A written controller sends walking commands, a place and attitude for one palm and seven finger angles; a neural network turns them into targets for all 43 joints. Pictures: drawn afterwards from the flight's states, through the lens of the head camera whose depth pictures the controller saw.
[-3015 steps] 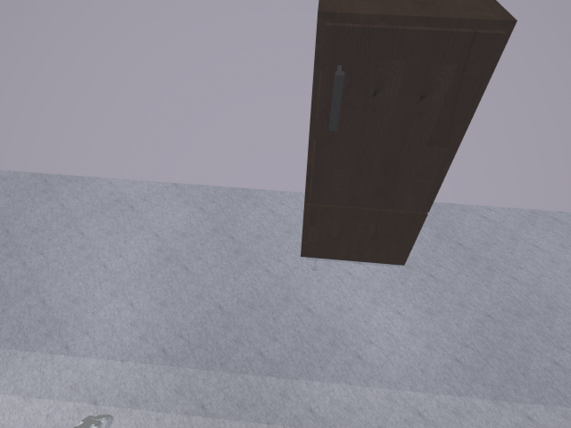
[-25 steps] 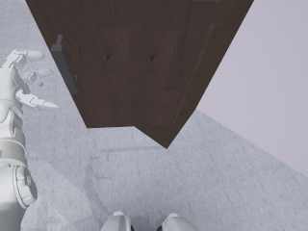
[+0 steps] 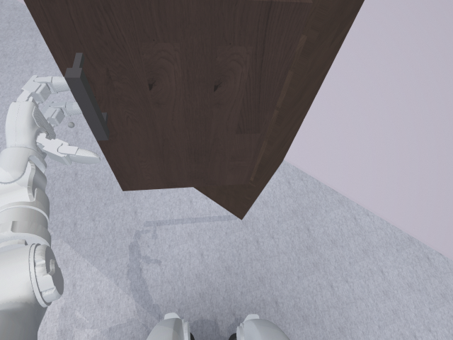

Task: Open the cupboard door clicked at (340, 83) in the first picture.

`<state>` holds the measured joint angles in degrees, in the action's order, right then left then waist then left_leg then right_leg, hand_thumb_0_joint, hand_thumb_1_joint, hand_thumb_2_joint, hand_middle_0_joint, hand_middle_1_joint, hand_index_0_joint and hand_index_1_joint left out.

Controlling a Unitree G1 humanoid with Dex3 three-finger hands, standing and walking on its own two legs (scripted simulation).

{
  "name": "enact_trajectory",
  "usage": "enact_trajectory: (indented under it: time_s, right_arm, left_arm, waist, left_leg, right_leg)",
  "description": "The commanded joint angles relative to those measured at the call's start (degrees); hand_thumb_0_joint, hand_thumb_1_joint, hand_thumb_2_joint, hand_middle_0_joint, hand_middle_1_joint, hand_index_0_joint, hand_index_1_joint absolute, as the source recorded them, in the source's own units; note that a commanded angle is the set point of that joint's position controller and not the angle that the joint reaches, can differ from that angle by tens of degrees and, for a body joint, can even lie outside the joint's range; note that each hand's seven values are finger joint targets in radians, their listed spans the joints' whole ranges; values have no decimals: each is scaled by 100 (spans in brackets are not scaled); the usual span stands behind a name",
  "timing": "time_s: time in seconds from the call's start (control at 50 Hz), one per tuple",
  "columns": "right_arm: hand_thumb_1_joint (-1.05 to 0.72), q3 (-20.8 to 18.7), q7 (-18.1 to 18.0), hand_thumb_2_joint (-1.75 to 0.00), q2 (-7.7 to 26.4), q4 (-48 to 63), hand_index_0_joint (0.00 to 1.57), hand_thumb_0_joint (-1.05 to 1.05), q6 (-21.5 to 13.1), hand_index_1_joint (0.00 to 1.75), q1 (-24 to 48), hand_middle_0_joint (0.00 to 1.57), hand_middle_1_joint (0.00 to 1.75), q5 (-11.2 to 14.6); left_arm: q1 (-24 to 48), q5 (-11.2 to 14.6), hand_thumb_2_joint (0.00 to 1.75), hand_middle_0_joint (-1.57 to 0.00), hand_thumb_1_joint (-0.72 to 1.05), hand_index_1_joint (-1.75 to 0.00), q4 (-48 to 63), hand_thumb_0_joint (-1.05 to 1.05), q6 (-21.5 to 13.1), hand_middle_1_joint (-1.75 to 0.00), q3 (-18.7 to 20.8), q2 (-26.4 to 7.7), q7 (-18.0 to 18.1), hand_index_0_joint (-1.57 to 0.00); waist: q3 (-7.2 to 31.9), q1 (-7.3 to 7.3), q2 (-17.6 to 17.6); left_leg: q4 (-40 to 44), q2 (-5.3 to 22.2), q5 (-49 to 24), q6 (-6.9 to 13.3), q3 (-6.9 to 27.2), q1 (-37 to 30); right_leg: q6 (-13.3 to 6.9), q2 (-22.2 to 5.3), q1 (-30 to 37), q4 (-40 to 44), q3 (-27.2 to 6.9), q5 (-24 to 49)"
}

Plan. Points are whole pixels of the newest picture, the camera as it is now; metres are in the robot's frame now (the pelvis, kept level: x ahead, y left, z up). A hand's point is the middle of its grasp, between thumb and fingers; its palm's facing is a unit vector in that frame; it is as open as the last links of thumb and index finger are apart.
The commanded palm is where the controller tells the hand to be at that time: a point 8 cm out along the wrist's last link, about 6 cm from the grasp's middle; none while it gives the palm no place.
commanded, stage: slide the fingers in behind the handle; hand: left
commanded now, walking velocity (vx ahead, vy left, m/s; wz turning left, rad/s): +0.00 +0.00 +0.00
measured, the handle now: (92, 100) +0.53 +0.22 +0.07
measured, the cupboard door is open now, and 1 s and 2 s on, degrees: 41 41 42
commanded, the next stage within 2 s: close the thumb around the handle in 1.14 s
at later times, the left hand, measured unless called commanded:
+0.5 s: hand (91, 126) +0.47 +0.21 +0.07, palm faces +0.05 -1.00 +0.00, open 14.0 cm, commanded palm +0.44 +0.25 +0.07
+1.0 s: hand (103, 125) +0.47 +0.19 +0.07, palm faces +0.09 -1.00 -0.02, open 14.1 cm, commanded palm +0.44 +0.23 +0.07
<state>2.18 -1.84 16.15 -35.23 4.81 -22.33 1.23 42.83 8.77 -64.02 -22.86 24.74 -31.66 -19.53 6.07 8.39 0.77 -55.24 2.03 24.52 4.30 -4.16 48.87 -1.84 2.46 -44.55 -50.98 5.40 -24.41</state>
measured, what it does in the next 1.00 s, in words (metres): stands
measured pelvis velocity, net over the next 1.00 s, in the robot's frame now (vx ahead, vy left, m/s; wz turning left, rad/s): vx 0.00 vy -0.01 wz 0.02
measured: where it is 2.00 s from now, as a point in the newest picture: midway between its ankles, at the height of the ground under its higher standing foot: outside the picture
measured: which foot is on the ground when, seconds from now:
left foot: down 0.00-1.00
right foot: down 0.00-1.00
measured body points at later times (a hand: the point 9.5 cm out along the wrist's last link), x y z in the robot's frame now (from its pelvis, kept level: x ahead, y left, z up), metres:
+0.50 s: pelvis +0.00 +0.00 +0.00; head +0.10 +0.03 +0.44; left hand +0.46 +0.26 +0.08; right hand +0.03 -0.27 -0.11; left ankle +0.02 +0.07 -0.68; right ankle +0.00 -0.11 -0.68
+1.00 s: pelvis +0.00 -0.01 +0.00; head +0.09 +0.01 +0.44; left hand +0.46 +0.25 +0.08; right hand +0.02 -0.28 -0.12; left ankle +0.02 +0.07 -0.68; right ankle +0.00 -0.11 -0.68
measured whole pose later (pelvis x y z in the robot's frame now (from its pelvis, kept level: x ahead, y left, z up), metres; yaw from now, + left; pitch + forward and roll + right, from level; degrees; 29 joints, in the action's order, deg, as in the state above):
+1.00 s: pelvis +0.00 -0.01 +0.00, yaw +1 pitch +17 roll -3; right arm 1.2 -0.1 15.3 -37.7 4.3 -22.1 0.9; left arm 44.3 7.6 -64.7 -25.3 18.9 -24.4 -9.9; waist 6.3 7.4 1.5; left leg -55.5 1.5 24.4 3.5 -3.5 48.7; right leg -2.6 2.0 -44.7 -52.5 5.9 -25.3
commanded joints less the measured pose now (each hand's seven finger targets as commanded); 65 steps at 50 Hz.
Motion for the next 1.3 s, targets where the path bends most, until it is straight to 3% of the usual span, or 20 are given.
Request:
enact_trajectory:
  time_s: [0.0, 0.1, 0.26, 0.32, 0.36, 0.4, 0.48, 0.56, 0.62, 0.68, 0.72, 0.82, 0.88, 0.92, 0.94, 1.06, 1.12, 1.16, 1.22, 1.28]
  right_arm:
    - [-90, -386, -52, -90, 1062, 386, 20, 0, -118, 30, -717, 20, 30, 13]
    - [-90, -405, -28, -90, 1035, 386, 20, 0, -119, 30, -711, 20, 30, 8]
    - [-90, -422, 9, -90, 990, 333, 20, 0, -112, 30, -643, 20, 30, 9]
    - [-90, -425, 15, -90, 993, 309, 20, 0, -126, 30, -633, 20, 30, 1]
    - [-90, -429, 37, -90, 963, 294, 20, 0, -149, 30, -625, 20, 30, -8]
    - [-90, -419, 34, -90, 1005, 251, 20, 0, -150, 30, -659, 20, 30, -16]
    - [-90, -435, 72, -90, 961, 298, 20, 0, -169, 30, -657, 20, 30, -35]
    - [-90, -417, 89, -90, 959, 300, 20, 0, -147, 30, -620, 20, 30, -25]
    - [-90, -409, 84, -90, 928, 326, 20, 0, -150, 30, -601, 20, 30, -24]
    - [-90, -440, 112, -90, 925, 328, 20, 0, -171, 30, -653, 20, 30, -39]
    - [-90, -445, 142, -90, 873, 312, 20, 0, -172, 30, -608, 20, 30, -29]
    - [-90, -452, 127, -90, 920, 200, 20, 0, -163, 30, -620, 20, 30, -21]
    - [-90, -442, 119, -90, 911, 165, 20, 0, -199, 30, -652, 20, 30, -30]
    - [-90, -450, 108, -90, 937, 121, 20, 0, -193, 30, -685, 20, 30, -31]
    - [-90, -443, 118, -90, 903, 136, 20, 0, -209, 30, -656, 20, 30, -22]
    - [-90, -417, 92, -90, 915, 141, 20, 0, -215, 30, -644, 20, 30, -10]
    - [-90, -422, 92, -90, 926, 166, 20, 0, -216, 30, -675, 20, 30, -10]
    - [-90, -405, 93, -90, 913, 170, 20, 0, -213, 30, -633, 20, 30, 3]
    - [-90, -407, 72, -90, 950, 175, 20, 0, -207, 30, -693, 20, 30, -4]
    - [-90, -406, 81, -90, 929, 258, 20, 0, -203, 30, -692, 20, 30, -5]
  left_arm:
    - [2134, 133, 30, -30, -50, -120, 1192, 0, -334, -120, 123, -1518, 40, -30]
    - [2159, 175, 30, -30, -50, -120, 1411, 0, -379, -120, 90, -1389, 81, -30]
    - [2268, 163, 30, -30, -50, -120, 1433, 0, -353, -120, -260, -873, 257, -30]
    - [2392, 110, 30, -30, -50, -120, 1466, 0, -400, -120, -208, -927, 405, -30]
    - [2484, 55, 30, -30, -50, -120, 1414, 0, -419, -120, -437, -633, 456, -30]
    - [2544, 14, 30, -30, -50, -120, 1261, 0, -438, -120, -293, -834, 508, -30]
    - [2467, 25, 30, -30, -50, -120, 1472, 0, -521, -120, -317, -687, 639, -30]
    - [2459, -26, 30, -30, -50, -120, 1179, 0, -440, -120, -293, -700, 753, -30]
    - [2607, -88, 30, -30, -50, -120, 1354, 0, -508, -120, -319, -707, 817, -30]
    - [2410, -34, 30, -30, -50, -120, 1557, 0, -625, -120, -246, -691, 867, -30]
    - [2509, -53, 30, -30, -50, -120, 1626, 0, -641, -120, -588, -278, 853, -30]
    - [2701, -127, 30, -30, -50, -120, 1334, 0, -641, -120, -592, -356, 918, -30]
    - [2841, -114, 30, -30, -50, -120, 1303, 0, -634, -120, -742, -188, 894, -30]
    - [2853, -144, 30, -30, -50, -120, 1202, 0, -625, -120, -602, -400, 885, -30]
    - [2885, -123, 30, -30, -50, -120, 1222, 0, -620, -120, -752, -203, 857, -30]
    - [2955, -82, 30, -30, -50, -120, 1138, 0, -560, -120, -640, -398, 776, -30]
    - [2734, -62, 30, -30, -50, -120, 1082, 0, -556, -120, -475, -542, 740, -30]
    - [2897, -58, 30, -30, -50, -120, 1051, 0, -514, -120, -654, -398, 718, -30]
    - [2833, -62, 30, -30, -50, -120, 1015, 0, -477, -120, -405, -725, 696, -30]
    - [2623, -5, 37, -31, -33, -122, 1176, 0, -474, -122, -310, -772, 646, -31]
  waist:
    - [2241, -63, 667]
    - [2408, -96, 719]
    - [2140, -34, 671]
    - [2196, -54, 724]
    - [2199, 15, 668]
    - [2154, 4, 647]
    - [2466, -71, 783]
    - [2150, -28, 352]
    - [2248, -44, 637]
    - [2559, -103, 567]
    - [2475, -34, 705]
    - [2104, 63, 539]
    - [2186, 124, 655]
    - [2264, 97, 517]
    - [2238, 133, 573]
    - [2216, 156, 428]
    - [2359, 44, 491]
    - [2151, 159, 465]
    - [2281, 90, 463]
    - [2477, -2, 646]
  left_leg:
    - [615, 16, -2233, -217, 765, -2301]
    - [595, 15, -2425, -233, 783, -2428]
    - [658, 39, -2261, -268, 868, -2523]
    - [657, 47, -2281, -297, 916, -2600]
    - [654, 42, -2141, -290, 939, -2617]
    - [639, 40, -2154, -293, 944, -2539]
    - [589, 27, -2494, -314, 946, -2738]
    - [630, -9, -1976, -256, 835, -2218]
    - [624, -19, -2039, -266, 816, -2344]
    - [580, -4, -2377, -280, 840, -2538]
    - [577, 12, -2452, -303, 838, -2638]
    - [624, -3, -1892, -270, 866, -2386]
    - [596, -36, -1870, -240, 838, -2431]
    - [575, -33, -1929, -247, 865, -2385]
    - [586, -44, -1875, -241, 843, -2384]
    - [526, -87, -1728, -183, 755, -2042]
    - [503, -89, -1897, -200, 766, -2119]
    - [509, -84, -1709, -186, 752, -2009]
    - [475, -96, -1840, -175, 729, -1941]
    - [445, -111, -2097, -173, 684, -2032]
  right_leg:
    - [60, 89, 390, 570, -366, 1630]
    - [57, 97, 441, 531, -365, 1754]
    - [48, 91, 163, 564, -294, 1499]
    - [36, 86, 100, 524, -284, 1447]
    - [42, 81, 10, 533, -282, 1341]
    - [29, 79, 14, 497, -289, 1365]
    - [16, 84, 115, 441, -284, 1546]
    - [63, 74, 287, 515, -335, 1440]
    - [49, 68, 263, 494, -359, 1494]
    - [31, 96, 420, 440, -342, 1705]
    - [44, 94, 253, 444, -324, 1718]
    - [42, 85, 77, 515, -345, 1357]
    - [37, 76, 84, 533, -378, 1385]
    - [40, 74, 146, 509, -384, 1444]
    - [52, 70, 126, 532, -383, 1413]
    - [78, 52, 357, 551, -468, 1499]
    - [58, 67, 414, 508, -454, 1604]
    - [79, 61, 300, 549, -461, 1471]
    - [76, 59, 476, 519, -494, 1646]
    - [63, 67, 627, 470, -506, 1902]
